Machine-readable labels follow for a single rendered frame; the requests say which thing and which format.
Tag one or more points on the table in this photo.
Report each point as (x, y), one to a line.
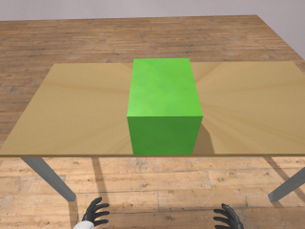
(250, 109)

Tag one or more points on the carton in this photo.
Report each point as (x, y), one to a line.
(164, 112)

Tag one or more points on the right robot hand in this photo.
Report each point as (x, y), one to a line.
(232, 218)

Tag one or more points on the left robot hand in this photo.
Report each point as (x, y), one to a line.
(91, 215)

